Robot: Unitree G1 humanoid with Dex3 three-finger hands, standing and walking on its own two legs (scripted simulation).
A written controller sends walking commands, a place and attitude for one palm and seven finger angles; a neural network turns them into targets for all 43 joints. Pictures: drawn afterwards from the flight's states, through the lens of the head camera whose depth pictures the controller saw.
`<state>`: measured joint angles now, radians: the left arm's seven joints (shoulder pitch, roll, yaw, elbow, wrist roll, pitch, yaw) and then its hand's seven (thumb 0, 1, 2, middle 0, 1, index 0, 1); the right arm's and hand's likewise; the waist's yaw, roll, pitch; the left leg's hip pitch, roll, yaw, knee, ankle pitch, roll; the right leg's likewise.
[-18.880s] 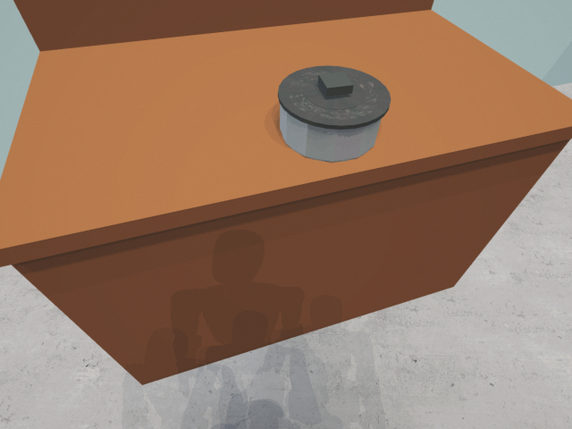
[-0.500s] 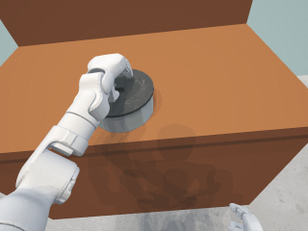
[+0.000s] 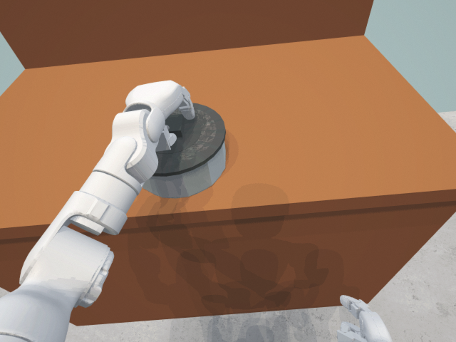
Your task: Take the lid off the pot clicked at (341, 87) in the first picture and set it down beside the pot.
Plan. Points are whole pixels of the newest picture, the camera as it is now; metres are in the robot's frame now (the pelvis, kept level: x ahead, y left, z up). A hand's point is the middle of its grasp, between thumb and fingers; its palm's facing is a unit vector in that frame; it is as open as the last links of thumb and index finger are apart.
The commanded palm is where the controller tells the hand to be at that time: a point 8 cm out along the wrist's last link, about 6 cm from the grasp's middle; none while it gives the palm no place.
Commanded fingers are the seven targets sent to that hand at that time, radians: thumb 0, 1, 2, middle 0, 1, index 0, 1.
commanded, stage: close the fingers and squeeze the knob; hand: left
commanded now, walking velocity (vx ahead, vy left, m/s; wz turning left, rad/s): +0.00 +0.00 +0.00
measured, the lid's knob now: (169, 126) +0.47 +0.11 +0.15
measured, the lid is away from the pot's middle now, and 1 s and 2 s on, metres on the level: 0.00 0.00 0.00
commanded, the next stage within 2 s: lift the lid straight up in 0.56 s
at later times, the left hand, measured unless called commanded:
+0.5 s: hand (166, 129) +0.44 +0.11 +0.17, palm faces -0.17 -0.09 -0.98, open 7.0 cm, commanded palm +0.41 +0.12 +0.23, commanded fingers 0.00 0.36 1.31 -0.83 -0.56 -1.05 -0.67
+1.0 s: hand (166, 123) +0.44 +0.11 +0.18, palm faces -0.18 -0.08 -0.98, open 5.4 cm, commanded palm +0.42 +0.12 +0.26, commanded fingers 0.00 0.42 1.31 -0.85 -0.58 -1.17 -0.73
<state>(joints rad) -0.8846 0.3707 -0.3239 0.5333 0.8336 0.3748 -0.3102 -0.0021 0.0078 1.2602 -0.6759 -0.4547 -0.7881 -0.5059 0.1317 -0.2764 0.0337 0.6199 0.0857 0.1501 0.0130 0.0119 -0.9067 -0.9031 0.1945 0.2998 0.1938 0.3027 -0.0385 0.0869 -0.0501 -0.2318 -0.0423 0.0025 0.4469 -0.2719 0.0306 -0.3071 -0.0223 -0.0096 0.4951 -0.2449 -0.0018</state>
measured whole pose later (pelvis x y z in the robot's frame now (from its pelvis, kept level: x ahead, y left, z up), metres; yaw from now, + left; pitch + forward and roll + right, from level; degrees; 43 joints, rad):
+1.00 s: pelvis +0.00 +0.00 +0.00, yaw +0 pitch +2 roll +1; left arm -0.95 0.37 -0.35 0.59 0.82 0.37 -0.34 0.00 0.16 1.20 -0.67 -0.49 -1.10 -0.69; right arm 0.16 -0.27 0.03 0.65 0.08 0.11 0.00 0.01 -0.91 -0.90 0.19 0.30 0.19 0.30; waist -0.04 0.10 -0.04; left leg -0.22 -0.05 0.00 0.44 -0.26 0.03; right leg -0.29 -0.03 -0.02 0.49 -0.24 0.00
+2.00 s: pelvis -0.01 +0.00 +0.00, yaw +0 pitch +3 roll +1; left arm -1.02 0.39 -0.34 0.55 0.85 0.40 -0.37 0.00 -0.04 1.45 -0.84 -0.32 -0.98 -0.38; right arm 0.13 -0.28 0.04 0.64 0.08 0.12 0.00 0.01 -0.91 -0.90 0.19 0.30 0.19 0.30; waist -0.03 0.09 -0.04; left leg -0.22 -0.05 0.00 0.43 -0.26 0.03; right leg -0.30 -0.03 -0.02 0.49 -0.24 0.00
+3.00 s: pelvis -0.01 +0.00 +0.00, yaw +0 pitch +3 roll +1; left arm -1.14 0.46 -0.29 0.56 0.86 0.40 -0.41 0.00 -0.32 1.55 -0.83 -0.15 -0.87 -0.17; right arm 0.15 -0.29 0.05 0.64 0.09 0.10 0.00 0.01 -0.91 -0.90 0.19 0.30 0.19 0.30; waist -0.03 0.10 -0.06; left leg -0.22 -0.05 0.00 0.42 -0.25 0.03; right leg -0.30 -0.03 -0.01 0.48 -0.23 0.00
